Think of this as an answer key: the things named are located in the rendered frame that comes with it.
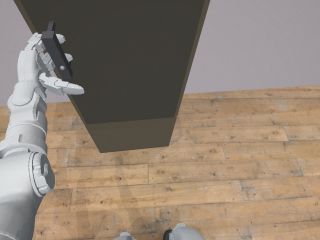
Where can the left robot upper arm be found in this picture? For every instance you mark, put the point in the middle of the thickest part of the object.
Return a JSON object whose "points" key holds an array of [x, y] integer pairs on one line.
{"points": [[24, 181]]}

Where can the cupboard door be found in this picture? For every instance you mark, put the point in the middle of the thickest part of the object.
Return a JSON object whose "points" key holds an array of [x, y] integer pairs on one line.
{"points": [[129, 56]]}

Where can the robot left forearm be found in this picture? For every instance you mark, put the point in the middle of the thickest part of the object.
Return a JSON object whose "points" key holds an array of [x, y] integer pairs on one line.
{"points": [[28, 125]]}

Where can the handle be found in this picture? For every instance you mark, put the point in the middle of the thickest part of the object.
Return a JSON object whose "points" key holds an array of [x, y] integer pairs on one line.
{"points": [[56, 52]]}

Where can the robot right thigh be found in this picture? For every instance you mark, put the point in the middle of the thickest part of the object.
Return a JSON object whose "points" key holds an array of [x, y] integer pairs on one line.
{"points": [[185, 233]]}

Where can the left robot shin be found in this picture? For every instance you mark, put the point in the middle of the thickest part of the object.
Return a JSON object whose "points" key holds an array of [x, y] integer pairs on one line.
{"points": [[125, 234]]}

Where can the left robot hand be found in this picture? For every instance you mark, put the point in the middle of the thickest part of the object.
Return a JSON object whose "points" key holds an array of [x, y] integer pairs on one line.
{"points": [[30, 67]]}

